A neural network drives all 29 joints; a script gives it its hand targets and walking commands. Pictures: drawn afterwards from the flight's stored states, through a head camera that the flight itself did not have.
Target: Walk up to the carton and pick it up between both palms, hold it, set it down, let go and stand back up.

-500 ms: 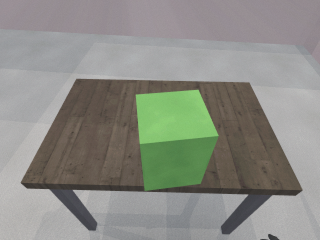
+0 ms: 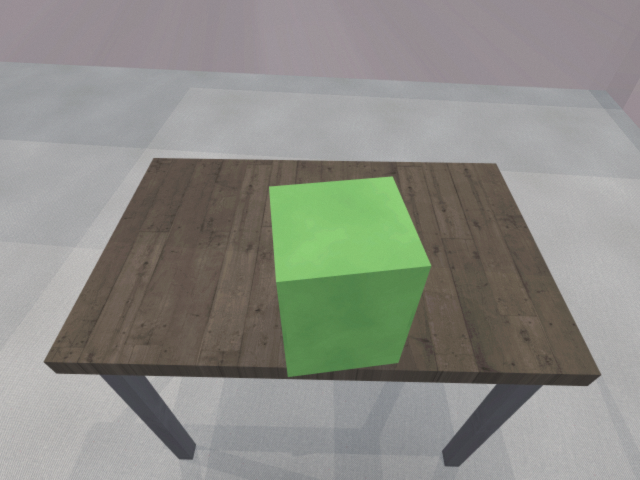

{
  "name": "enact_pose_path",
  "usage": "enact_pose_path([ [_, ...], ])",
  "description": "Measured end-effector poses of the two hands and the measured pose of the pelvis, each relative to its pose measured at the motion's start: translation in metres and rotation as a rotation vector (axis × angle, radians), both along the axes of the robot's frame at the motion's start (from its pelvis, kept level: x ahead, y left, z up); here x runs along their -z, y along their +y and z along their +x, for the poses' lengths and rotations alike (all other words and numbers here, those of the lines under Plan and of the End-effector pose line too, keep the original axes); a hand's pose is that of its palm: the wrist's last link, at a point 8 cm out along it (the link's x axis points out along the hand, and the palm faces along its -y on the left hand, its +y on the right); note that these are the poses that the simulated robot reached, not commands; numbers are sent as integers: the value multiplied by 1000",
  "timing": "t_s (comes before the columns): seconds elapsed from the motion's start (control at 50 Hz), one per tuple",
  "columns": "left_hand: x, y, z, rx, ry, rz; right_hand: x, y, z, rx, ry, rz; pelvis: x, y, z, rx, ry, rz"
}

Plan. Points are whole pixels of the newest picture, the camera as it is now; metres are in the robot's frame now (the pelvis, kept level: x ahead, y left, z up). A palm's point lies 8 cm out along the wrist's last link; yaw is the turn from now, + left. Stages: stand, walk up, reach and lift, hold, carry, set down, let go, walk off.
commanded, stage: stand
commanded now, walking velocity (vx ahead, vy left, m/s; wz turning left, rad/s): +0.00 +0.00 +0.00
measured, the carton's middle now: (338, 280) +0.38 +0.01 +0.02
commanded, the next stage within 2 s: none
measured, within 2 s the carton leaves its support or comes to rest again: neither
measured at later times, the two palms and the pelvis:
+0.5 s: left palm out of the picture +0.06 +0.29 -0.12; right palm out of the picture +0.08 -0.28 -0.11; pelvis +0.00 +0.00 +0.00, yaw +0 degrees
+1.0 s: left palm out of the picture +0.06 +0.29 -0.12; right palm out of the picture +0.08 -0.28 -0.11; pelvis +0.00 +0.00 +0.00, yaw +0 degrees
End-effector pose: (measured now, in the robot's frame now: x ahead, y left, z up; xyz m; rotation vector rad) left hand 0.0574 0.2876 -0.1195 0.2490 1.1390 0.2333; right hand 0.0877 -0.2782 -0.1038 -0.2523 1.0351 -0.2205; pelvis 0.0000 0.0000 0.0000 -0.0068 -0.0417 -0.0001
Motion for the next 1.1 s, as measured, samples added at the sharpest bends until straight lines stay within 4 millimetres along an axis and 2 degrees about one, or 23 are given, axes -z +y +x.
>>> enact_pose_path([
  [0.68, -1, 0, -2, -6, 18, 5, 4, -2, -11, 7, 35, 4, -1, -1, -4, 0, 5, 1],
  [1.1, -2, 0, 0, -8, 29, 7, 5, -2, -11, 10, 51, 5, -2, -1, -1, -1, 13, 2],
])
